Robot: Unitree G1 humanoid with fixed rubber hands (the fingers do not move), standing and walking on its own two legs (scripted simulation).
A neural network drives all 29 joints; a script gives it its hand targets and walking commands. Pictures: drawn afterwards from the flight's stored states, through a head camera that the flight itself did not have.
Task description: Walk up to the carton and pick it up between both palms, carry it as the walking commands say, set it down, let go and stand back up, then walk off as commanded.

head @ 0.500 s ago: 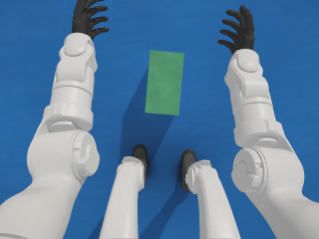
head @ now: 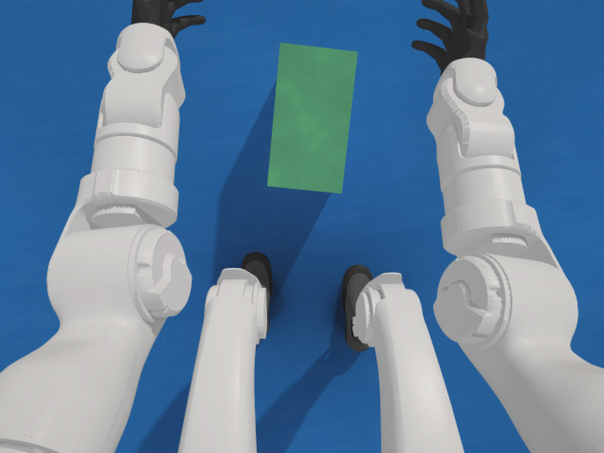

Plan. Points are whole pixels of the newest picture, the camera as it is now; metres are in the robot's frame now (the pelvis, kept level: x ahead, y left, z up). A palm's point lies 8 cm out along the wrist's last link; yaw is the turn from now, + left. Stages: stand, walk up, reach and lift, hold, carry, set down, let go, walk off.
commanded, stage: reach and lift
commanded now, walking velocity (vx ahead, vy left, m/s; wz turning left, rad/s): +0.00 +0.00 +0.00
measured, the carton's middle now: (309, 126) +0.51 +0.01 -0.51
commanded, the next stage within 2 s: none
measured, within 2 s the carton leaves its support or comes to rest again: neither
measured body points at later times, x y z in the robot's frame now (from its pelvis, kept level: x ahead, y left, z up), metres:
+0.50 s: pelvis -0.03 +0.00 -0.13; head +0.34 +0.03 +0.13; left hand +0.56 +0.19 -0.28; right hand +0.55 -0.13 -0.28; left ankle +0.09 +0.11 -0.55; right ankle +0.06 -0.13 -0.55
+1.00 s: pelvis -0.04 +0.00 -0.21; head +0.36 +0.03 -0.01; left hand +0.54 +0.18 -0.43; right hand +0.53 -0.12 -0.42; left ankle +0.09 +0.11 -0.55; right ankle +0.06 -0.13 -0.55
